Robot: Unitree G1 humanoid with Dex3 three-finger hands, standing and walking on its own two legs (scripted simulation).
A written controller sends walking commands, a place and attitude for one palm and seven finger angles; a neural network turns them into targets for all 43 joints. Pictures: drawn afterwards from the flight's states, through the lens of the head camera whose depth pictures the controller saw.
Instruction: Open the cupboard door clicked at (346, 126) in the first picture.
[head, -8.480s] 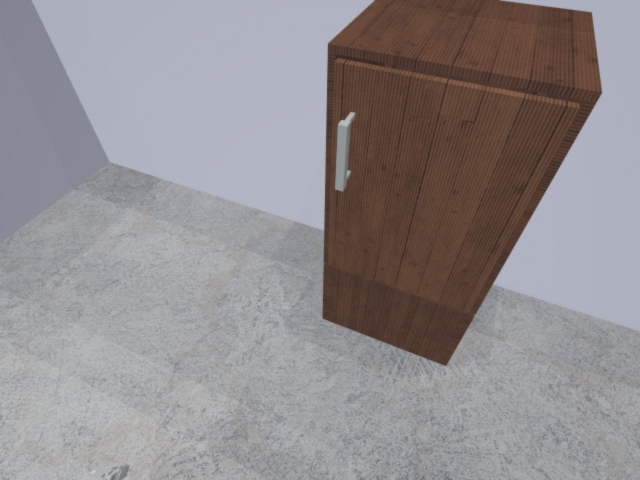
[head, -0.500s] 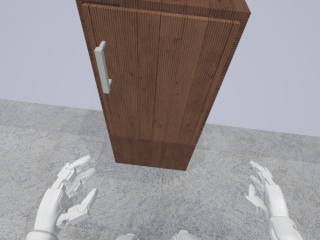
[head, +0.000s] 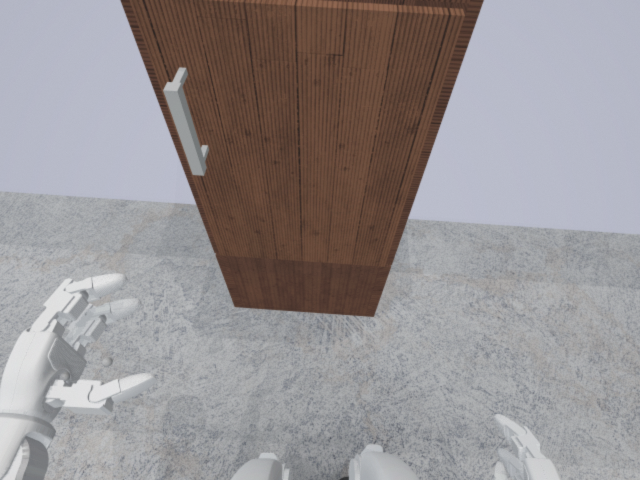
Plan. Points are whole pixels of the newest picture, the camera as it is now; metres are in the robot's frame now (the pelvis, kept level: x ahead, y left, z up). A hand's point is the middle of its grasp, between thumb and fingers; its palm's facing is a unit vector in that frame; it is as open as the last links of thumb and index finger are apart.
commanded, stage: raise the hand with hooked fingers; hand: left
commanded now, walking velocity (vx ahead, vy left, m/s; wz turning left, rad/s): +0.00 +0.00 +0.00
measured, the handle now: (190, 125) +0.60 +0.22 +0.07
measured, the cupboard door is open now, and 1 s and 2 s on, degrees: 0 0 0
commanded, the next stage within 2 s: move the hooked fingers beside the handle in 1.16 s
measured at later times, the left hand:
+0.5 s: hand (43, 320) +0.27 +0.31 +0.07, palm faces -0.01 -1.00 -0.04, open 13.9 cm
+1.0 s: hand (38, 297) +0.30 +0.31 +0.09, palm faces -0.03 -1.00 -0.04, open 14.0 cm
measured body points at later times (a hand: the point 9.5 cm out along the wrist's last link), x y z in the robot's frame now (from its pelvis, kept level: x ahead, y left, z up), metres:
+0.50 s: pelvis +0.01 +0.04 +0.01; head +0.06 +0.06 +0.46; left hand +0.27 +0.36 +0.08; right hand +0.19 -0.18 -0.05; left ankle -0.01 +0.09 -0.67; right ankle +0.04 -0.07 -0.67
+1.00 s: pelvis +0.01 +0.04 +0.02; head +0.06 +0.06 +0.47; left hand +0.29 +0.37 +0.09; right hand +0.15 -0.22 -0.05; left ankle -0.01 +0.09 -0.67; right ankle +0.04 -0.07 -0.67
